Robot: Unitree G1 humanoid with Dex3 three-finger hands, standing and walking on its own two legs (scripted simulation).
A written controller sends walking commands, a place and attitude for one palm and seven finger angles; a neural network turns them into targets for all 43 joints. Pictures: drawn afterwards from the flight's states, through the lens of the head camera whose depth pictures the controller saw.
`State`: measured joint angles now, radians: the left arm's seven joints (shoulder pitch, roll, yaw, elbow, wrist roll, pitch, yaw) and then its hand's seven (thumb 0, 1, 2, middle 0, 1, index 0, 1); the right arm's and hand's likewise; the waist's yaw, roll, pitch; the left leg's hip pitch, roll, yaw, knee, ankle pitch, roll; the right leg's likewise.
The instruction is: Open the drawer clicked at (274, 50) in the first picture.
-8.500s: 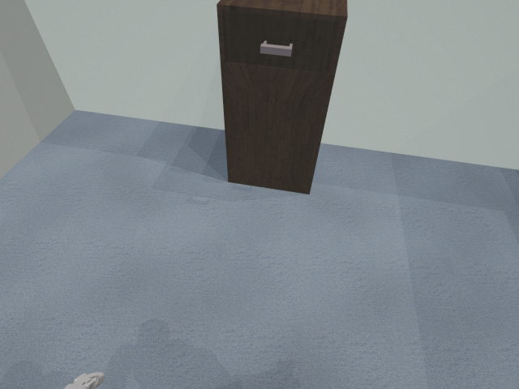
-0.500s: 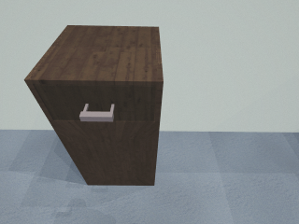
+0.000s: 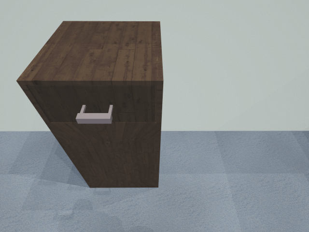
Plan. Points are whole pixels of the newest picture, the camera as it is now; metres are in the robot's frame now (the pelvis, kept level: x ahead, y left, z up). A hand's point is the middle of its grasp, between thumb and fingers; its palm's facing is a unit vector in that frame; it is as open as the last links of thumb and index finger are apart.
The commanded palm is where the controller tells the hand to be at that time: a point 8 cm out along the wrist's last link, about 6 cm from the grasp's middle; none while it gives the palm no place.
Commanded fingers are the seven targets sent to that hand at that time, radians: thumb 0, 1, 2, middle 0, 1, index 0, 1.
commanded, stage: come to a stop and stand still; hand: left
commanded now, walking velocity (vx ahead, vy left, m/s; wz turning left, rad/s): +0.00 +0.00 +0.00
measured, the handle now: (96, 113) +0.48 +0.23 +0.00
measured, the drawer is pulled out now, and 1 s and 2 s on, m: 0.00 0.00 0.00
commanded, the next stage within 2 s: look again from close up in 0.92 s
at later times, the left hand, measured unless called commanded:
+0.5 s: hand out of the picture -0.01 +0.17 -0.17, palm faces +0.01 -0.99 -0.17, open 7.3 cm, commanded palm none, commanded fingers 0.00 0.90 0.90 -0.20 -0.30 -0.20 -0.30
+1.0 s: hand out of the picture +0.00 +0.16 -0.18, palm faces +0.01 -0.99 -0.16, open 7.3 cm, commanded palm none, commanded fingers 0.00 0.90 0.90 -0.20 -0.30 -0.20 -0.30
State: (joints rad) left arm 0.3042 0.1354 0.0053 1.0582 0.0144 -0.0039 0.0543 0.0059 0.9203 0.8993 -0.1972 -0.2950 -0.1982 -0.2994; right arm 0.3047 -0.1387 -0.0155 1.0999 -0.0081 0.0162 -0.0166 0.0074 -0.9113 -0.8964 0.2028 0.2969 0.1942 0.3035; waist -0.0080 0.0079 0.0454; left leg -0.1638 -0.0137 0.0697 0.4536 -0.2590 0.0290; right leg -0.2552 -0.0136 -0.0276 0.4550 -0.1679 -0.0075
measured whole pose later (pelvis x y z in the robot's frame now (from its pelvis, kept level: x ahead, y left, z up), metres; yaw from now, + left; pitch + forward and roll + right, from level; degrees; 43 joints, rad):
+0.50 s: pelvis +0.01 +0.02 +0.00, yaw -1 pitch +0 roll +0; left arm 0.35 0.10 0.00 1.10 0.02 -0.01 0.04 0.00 0.92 0.90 -0.19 -0.29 -0.20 -0.30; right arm 0.33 -0.13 -0.01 1.12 -0.01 -0.02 -0.03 0.01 -0.91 -0.90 0.20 0.30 0.19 0.30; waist -0.01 0.01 0.00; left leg -0.17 -0.02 0.10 0.42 -0.26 0.06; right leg -0.18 -0.02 -0.02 0.43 -0.25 0.02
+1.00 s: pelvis +0.02 +0.01 +0.00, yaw -1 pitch +0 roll -1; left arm 0.35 0.10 -0.02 1.12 0.02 -0.03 0.06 0.00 0.91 0.90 -0.20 -0.29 -0.20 -0.30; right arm 0.31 -0.12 0.01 1.13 -0.01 -0.01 -0.03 0.01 -0.91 -0.90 0.20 0.30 0.19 0.30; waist -0.01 0.00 0.01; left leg -0.16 0.00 0.08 0.44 -0.27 0.03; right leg -0.15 0.00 -0.04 0.41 -0.25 0.00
